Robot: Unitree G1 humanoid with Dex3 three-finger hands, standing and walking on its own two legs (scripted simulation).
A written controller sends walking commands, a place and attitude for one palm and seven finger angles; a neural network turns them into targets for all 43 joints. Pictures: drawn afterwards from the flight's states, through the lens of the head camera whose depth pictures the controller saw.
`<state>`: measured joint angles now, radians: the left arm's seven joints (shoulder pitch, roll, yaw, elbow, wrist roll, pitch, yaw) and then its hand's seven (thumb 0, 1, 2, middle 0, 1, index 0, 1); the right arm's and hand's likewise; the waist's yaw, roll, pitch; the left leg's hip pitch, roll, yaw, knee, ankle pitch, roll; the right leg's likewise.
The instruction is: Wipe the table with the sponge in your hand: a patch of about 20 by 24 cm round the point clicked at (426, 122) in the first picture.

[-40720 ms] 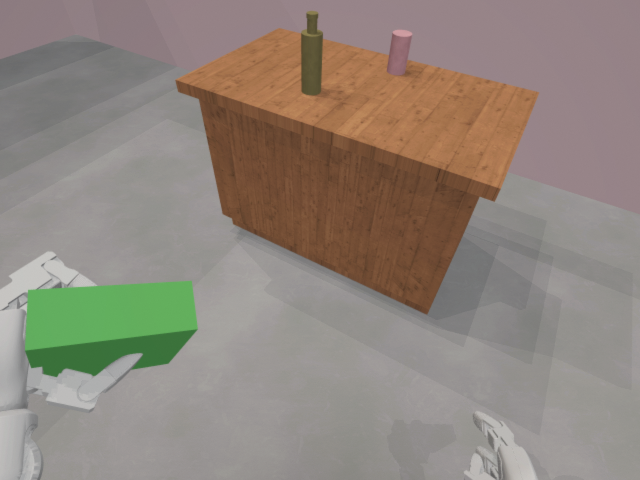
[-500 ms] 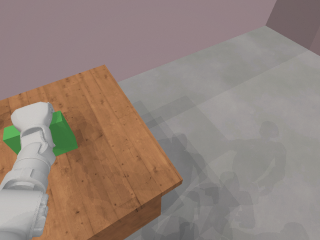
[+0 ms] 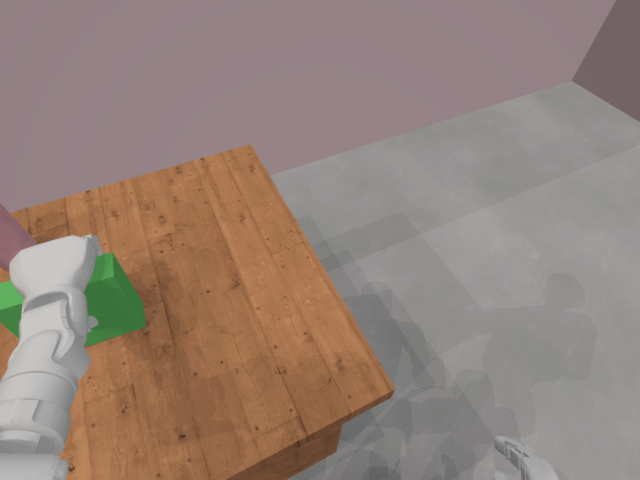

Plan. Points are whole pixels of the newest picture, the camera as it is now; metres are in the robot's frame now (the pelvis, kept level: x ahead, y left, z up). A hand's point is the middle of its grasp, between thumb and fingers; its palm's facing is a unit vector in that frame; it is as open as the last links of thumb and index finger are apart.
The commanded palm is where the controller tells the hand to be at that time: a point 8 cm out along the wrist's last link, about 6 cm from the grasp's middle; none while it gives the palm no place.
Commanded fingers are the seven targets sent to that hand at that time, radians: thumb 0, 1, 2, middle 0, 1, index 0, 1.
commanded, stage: wipe back along the first lane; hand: left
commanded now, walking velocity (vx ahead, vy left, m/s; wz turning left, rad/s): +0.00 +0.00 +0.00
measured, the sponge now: (84, 315) +0.32 +0.37 -0.03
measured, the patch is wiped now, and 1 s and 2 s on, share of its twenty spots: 1.00 1.00 1.00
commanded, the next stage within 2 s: lift the sponge slowly off the table in 1.68 s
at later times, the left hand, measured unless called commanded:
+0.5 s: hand (82, 320) +0.29 +0.34 +0.01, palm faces -0.08 -0.01 -1.00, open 9.0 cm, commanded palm +0.25 +0.31 +0.04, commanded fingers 0.00 0.10 1.30 -1.20 -1.60 -1.20 -1.60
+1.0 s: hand (90, 358) +0.24 +0.30 +0.01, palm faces -0.05 -0.03 -1.00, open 9.0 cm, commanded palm +0.20 +0.28 +0.04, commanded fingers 0.00 0.10 1.30 -1.20 -1.60 -1.20 -1.60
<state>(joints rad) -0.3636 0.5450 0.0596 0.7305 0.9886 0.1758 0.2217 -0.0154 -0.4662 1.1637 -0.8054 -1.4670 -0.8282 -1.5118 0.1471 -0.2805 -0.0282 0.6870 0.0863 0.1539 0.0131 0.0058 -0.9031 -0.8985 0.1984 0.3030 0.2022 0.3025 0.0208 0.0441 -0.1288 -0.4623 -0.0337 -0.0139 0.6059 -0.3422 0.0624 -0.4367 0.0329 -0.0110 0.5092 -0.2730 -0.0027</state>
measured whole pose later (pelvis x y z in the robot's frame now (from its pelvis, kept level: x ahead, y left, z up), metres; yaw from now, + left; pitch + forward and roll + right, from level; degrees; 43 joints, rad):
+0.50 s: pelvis -0.01 +0.00 +0.00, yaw +1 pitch +9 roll -2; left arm -0.25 0.47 -0.03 0.57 0.98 0.28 0.25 -0.02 -0.44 1.15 -0.78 -1.50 -0.80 -1.54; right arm 0.15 -0.26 -0.01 0.69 0.08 0.16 0.00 0.01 -0.90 -0.90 0.20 0.30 0.20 0.30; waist 0.04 0.06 -0.13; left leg -0.46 -0.04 -0.02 0.64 -0.34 0.06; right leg -0.44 0.02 -0.02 0.56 -0.29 -0.01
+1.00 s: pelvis -0.01 -0.02 +0.00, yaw +0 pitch +7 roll -1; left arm 0.02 0.42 -0.03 0.31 0.96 0.32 0.26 0.00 -0.43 1.15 -0.77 -1.51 -0.80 -1.55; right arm 0.09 -0.27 -0.01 0.67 0.08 0.13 0.00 0.01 -0.90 -0.90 0.20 0.30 0.20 0.30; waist 0.07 0.07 -0.13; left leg -0.38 -0.03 -0.02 0.60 -0.34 0.04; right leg -0.37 0.04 -0.01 0.54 -0.29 -0.02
